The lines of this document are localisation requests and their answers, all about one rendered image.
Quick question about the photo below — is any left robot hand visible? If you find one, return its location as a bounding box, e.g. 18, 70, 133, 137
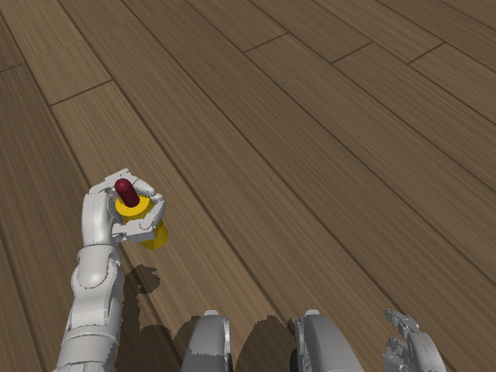
81, 168, 166, 249

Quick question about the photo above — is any left robot arm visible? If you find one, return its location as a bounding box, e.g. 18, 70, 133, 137
51, 244, 125, 372

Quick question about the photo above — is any right robot hand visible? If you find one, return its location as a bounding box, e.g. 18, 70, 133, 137
382, 309, 446, 372

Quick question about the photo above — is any bottle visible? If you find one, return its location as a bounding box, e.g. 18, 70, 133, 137
115, 178, 168, 250

